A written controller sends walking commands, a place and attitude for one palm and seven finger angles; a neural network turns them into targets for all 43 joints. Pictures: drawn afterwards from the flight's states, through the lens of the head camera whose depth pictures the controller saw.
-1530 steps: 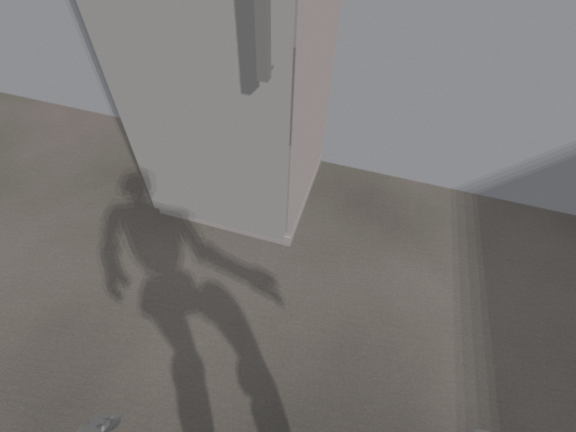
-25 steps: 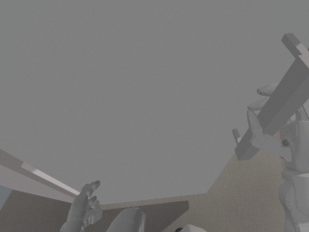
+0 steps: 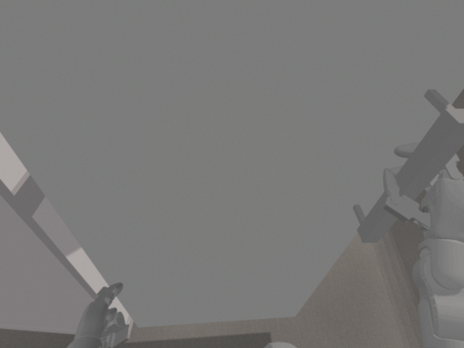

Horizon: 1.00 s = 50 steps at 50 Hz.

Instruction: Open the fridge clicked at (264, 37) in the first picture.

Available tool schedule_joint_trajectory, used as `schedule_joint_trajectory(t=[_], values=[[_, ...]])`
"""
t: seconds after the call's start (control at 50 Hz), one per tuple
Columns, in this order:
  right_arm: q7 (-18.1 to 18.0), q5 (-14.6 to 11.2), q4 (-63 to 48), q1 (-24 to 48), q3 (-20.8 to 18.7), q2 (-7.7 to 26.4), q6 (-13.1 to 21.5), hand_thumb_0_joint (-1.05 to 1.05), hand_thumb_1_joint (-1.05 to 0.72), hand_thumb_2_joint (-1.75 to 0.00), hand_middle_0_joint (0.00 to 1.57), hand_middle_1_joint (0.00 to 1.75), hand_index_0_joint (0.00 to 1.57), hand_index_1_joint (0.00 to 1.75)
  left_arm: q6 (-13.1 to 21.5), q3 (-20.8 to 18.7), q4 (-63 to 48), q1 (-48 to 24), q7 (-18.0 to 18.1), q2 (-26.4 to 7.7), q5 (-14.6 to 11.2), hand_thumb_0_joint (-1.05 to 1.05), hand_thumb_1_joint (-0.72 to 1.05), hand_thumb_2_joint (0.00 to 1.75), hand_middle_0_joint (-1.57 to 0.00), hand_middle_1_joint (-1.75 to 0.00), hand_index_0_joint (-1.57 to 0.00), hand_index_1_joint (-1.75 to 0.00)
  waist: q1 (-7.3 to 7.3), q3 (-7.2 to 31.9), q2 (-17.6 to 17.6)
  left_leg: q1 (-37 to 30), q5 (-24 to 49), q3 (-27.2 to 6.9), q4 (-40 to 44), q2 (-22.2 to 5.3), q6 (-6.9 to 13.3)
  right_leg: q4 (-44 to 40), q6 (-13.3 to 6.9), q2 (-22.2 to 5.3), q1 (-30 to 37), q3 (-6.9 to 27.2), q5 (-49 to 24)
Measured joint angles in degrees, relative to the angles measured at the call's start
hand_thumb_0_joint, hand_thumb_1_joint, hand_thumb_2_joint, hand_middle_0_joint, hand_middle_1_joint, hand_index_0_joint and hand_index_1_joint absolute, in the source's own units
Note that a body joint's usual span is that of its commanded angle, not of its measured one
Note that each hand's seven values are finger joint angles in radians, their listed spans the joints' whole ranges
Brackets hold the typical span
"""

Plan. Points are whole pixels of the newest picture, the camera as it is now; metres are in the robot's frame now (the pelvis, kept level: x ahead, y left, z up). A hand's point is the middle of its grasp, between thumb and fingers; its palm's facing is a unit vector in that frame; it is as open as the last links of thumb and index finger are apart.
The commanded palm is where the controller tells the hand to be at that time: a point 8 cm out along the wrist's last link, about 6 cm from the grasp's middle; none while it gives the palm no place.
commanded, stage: stop walking and hold the door back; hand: right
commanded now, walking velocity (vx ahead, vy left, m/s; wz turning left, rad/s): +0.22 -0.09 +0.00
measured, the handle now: (395, 177) +0.34 -0.23 +0.17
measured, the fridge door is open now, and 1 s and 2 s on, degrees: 82 78 78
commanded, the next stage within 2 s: loosen the grip on the handle in 0.72 s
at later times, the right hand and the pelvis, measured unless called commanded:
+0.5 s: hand (390, 181) +0.32 -0.21 +0.18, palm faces +0.16 +0.97 -0.17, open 6.3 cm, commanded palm +0.29 -0.26 +0.16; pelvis -0.07 -0.04 -0.01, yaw +1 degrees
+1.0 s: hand (393, 176) +0.33 -0.22 +0.18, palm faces +0.10 +0.99 -0.09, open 7.8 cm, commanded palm +0.29 -0.27 +0.17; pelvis -0.06 -0.06 -0.01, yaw +4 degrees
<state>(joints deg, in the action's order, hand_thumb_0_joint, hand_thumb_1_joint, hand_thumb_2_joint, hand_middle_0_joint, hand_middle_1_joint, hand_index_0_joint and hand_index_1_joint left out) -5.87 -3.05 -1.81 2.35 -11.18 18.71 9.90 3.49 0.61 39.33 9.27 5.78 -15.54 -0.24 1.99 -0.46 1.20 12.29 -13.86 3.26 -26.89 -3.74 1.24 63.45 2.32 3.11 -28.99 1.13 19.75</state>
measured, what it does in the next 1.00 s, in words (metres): steps on the spot: right foot, then left foot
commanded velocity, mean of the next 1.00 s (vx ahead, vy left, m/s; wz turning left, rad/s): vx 0.08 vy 0.04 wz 0.00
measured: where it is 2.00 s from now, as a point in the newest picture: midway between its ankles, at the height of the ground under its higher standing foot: outside the picture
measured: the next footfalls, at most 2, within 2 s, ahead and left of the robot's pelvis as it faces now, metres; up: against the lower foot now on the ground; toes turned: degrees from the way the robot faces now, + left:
right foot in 0.24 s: +0.01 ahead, -0.17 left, +0.00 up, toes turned -1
left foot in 0.52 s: +0.01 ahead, +0.07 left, +0.00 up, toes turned +6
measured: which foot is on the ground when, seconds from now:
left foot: down 0.00-0.24, up 0.26-0.50, down 0.52-1.00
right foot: up 0.00-0.22, down 0.24-1.00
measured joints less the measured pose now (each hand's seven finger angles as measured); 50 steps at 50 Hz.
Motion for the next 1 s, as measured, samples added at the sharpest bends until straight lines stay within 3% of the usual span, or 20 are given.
schedule_joint_trajectory(t=[0.12, 0.2, 0.24, 0.26, 0.32, 0.38, 0.5, 0.54, 0.6, 0.66, 0.72, 0.78, 0.82, 0.88, 0.92, 1.0], values=[[0.39, -0.29, 9.98, 9.09, 0.82, -0.68, -1.18, -0.10, -0.55, -0.80, 0.46, 1.40, 0.37, 1.39, -0.64, -1.94, -0.36, 1.58, 0.11, -3.11, -0.03, 0.02, 0.91, 0.90, -0.20, -0.30, -0.20, -0.30, -2.48, 0.27, -0.81, 1.46, 2.97, 0.66, 1.55, -1.32, -0.74, -14.96, -1.36, -2.16, 8.95, -1.94, 0.63], [0.58, 0.05, 11.63, 13.74, 1.20, -1.46, -1.83, -0.08, -0.57, -0.78, 0.46, 1.40, 0.37, 1.39, -0.66, -1.90, -0.78, 2.34, -0.11, -2.81, 0.00, 0.02, 0.91, 0.90, -0.20, -0.30, -0.20, -0.30, -3.60, -0.46, -0.09, 3.43, 5.38, 0.09, 2.45, -1.76, -1.68, -29.65, -2.79, -2.33, 15.54, -4.56, 1.17], [0.50, -0.13, 11.11, 15.37, 1.54, -1.75, -1.90, -0.07, -0.58, -0.78, 0.46, 1.40, 0.36, 1.39, -0.29, -1.58, -1.72, 2.98, -0.23, -2.65, 0.04, 0.02, 0.91, 0.90, -0.20, -0.30, -0.20, -0.30, -4.27, -0.64, -1.09, 5.56, 4.57, 0.13, -0.03, -0.66, -2.18, -38.32, -3.97, -3.10, 19.46, -4.49, -1.24], [0.37, -0.12, 11.22, 16.30, 1.74, -1.65, -1.62, -0.06, -0.58, -0.77, 0.46, 1.40, 0.36, 1.39, -0.11, -1.58, -1.66, 2.94, -0.17, -1.85, 0.08, 0.02, 0.91, 0.90, -0.20, -0.30, -0.20, -0.30, -4.58, -1.17, -0.91, 6.92, 1.66, -0.25, -2.84, -0.49, -2.25, -38.78, -4.17, -3.19, 19.20, -4.54, -4.81], [0.10, 0.16, 12.84, 17.83, 2.57, -1.90, -1.07, -0.06, -0.59, -0.78, 0.46, 1.40, 0.35, 1.39, -0.04, -0.73, -0.53, 4.01, -0.52, 1.87, -0.52, 0.02, 0.91, 0.90, -0.20, -0.30, -0.20, -0.30, -4.10, -2.27, -0.57, 10.06, -8.71, -1.53, -14.35, 1.95, -1.99, -36.87, -3.82, -4.01, 19.11, -5.33, -4.70], [0.58, 0.70, 15.51, 20.18, 3.98, -2.29, -1.08, -0.05, -0.59, -0.78, 0.46, 1.40, 0.35, 1.39, 0.12, 1.20, 0.91, 5.94, -1.20, 5.00, -0.82, 0.02, 0.91, 0.90, -0.20, -0.30, -0.20, -0.30, -3.99, -2.52, -1.68, 11.02, -8.93, -0.02, -19.46, 3.99, -2.00, -37.51, -3.57, -5.43, 19.10, -3.78, -4.98], [1.37, -0.01, 15.93, 22.62, 3.71, -0.81, -2.58, -0.06, -0.61, -0.77, 0.46, 1.40, 0.33, 1.40, -0.34, 3.71, 1.03, 5.76, -1.88, 7.60, -1.03, 0.01, 0.92, 0.90, -0.21, -0.31, -0.21, -0.30, -1.79, -3.87, -2.24, 5.01, -4.81, 1.75, -6.41, 4.49, -1.67, -33.68, -2.65, -6.65, 17.39, -4.88, -3.17], [1.54, -0.11, 15.50, 22.72, 2.62, 0.43, -2.98, -0.07, -0.60, -0.77, 0.46, 1.40, 0.32, 1.40, -0.55, 4.13, 0.73, 4.56, -1.93, 7.30, -0.93, 0.01, 0.91, 0.90, -0.21, -0.31, -0.21, -0.30, -1.71, -3.92, -2.03, 2.68, 1.19, 1.26, -1.40, 4.38, -0.62, -29.93, -2.28, -6.59, 15.65, -5.46, -1.16], [1.61, -0.14, 14.55, 22.11, 0.57, 0.76, -3.05, -0.08, -0.60, -0.77, 0.46, 1.40, 0.31, 1.40, -1.03, 3.12, 0.65, 1.46, -1.86, 5.57, -0.98, 0.01, 0.91, 0.90, -0.21, -0.31, -0.21, -0.30, -3.44, -5.24, -3.68, 3.56, 1.66, 1.96, -3.90, 4.89, 0.84, -20.33, -2.17, -6.42, 11.61, -3.20, 4.33], [1.82, -0.52, 13.82, 21.12, 0.17, 0.06, -2.94, -0.07, -0.61, -0.76, 0.46, 1.40, 0.31, 1.40, -1.04, 1.80, 0.47, -0.01, -1.43, 3.54, -1.23, 0.01, 0.91, 0.90, -0.21, -0.31, -0.21, -0.30, -3.89, -5.23, -3.05, 3.22, 0.69, 1.49, -3.66, 3.98, 0.56, -13.40, -1.95, -4.60, 8.49, -1.87, 7.64], [2.15, -0.63, 12.61, 19.93, 0.39, -0.58, -2.70, -0.06, -0.61, -0.77, 0.46, 1.40, 0.32, 1.40, -0.85, 1.40, 0.11, -0.66, -0.62, 1.67, -0.85, 0.01, 0.91, 0.90, -0.21, -0.30, -0.20, -0.30, -4.13, -4.53, -1.59, 2.90, 1.06, 0.76, -3.03, 3.16, -0.09, -19.47, -2.00, -4.57, 9.52, -2.59, 4.00], [1.86, -1.05, 11.06, 19.01, 1.32, -1.69, -2.39, -0.05, -0.61, -0.78, 0.46, 1.40, 0.33, 1.40, -0.41, 0.59, -0.60, -0.69, -0.16, -0.05, -0.47, 0.01, 0.91, 0.90, -0.21, -0.30, -0.20, -0.30, -4.52, -3.80, -1.35, 3.16, 0.08, 0.66, -4.55, 3.04, -1.06, -31.00, -2.53, -5.11, 13.32, -3.10, -6.10], [1.54, -1.23, 10.46, 18.32, 2.06, -2.20, -1.94, -0.04, -0.61, -0.79, 0.46, 1.40, 0.33, 1.40, -0.63, -0.02, -0.90, -0.71, -0.16, 0.09, -0.84, 0.02, 0.91, 0.90, -0.20, -0.30, -0.20, -0.30, -3.61, -3.71, -0.20, 2.97, -0.08, -0.61, -4.79, 2.47, -1.70, -31.21, -3.15, -4.57, 14.10, -4.44, -5.96], [6.22, 1.18, 18.01, 24.20, 2.61, -1.45, -0.24, -0.08, -0.52, -0.79, 0.46, 1.40, 0.33, 1.40, 1.96, -1.31, -0.64, 0.64, -2.18, 1.52, -0.76, 0.02, 0.91, 0.90, -0.20, -0.30, -0.20, -0.30, -1.67, -2.46, 1.71, 3.97, 0.41, -1.28, -4.63, 2.17, -1.49, -31.58, -3.25, -4.22, 13.46, -5.10, -5.08], [7.29, 0.51, 21.65, 25.78, 1.61, -1.45, -1.33, -0.08, -0.48, -0.78, 0.46, 1.40, 0.35, 1.40, 3.15, -0.77, -0.96, 1.50, -3.41, 2.42, -1.07, 0.02, 0.91, 0.90, -0.20, -0.30, -0.20, -0.30, -2.13, 0.12, 2.38, 5.34, 0.57, -1.36, -4.68, 1.97, -1.28, -32.14, -2.83, -4.02, 12.39, -5.18, -5.64], [5.64, -1.50, 23.97, 23.40, -1.05, -2.09, -1.56, -0.06, -0.36, -0.70, 0.46, 1.40, 0.36, 1.37, 4.63, 0.11, -2.71, 2.84, -4.58, 2.80, -0.96, 0.02, 0.91, 0.90, -0.20, -0.30, -0.20, -0.30, -3.30, 2.50, -0.15, 5.68, 0.43, -2.42, -5.05, 2.28, -1.29, -31.69, -3.03, -4.31, 12.48, -6.24, -5.02]])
